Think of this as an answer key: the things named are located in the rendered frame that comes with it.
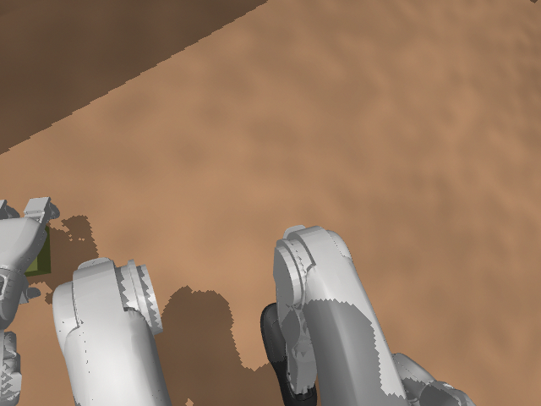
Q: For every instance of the left robot hand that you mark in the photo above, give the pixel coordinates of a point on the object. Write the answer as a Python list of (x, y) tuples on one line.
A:
[(22, 238)]

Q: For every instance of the left robot arm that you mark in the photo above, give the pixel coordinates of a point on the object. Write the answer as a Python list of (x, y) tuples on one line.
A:
[(11, 286)]

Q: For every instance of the right robot arm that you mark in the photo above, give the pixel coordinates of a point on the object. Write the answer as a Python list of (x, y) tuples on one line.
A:
[(440, 393)]

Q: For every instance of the right robot foot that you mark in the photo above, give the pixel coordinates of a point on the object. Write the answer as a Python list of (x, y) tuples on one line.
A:
[(275, 347)]

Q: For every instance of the small box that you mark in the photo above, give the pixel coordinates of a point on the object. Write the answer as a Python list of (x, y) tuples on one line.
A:
[(42, 263)]

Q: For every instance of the right robot hand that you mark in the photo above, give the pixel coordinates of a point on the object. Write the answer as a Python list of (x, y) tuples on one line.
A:
[(414, 377)]

